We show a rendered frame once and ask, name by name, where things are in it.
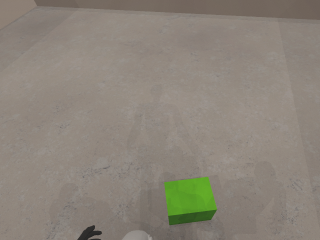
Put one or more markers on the robot left thigh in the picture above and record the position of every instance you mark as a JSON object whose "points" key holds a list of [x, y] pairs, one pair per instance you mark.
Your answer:
{"points": [[137, 235]]}

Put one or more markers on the carton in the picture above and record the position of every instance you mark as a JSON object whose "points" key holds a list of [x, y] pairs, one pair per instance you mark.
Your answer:
{"points": [[189, 200]]}

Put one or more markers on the robot left hand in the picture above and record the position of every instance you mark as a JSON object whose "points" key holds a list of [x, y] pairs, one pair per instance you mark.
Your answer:
{"points": [[87, 233]]}

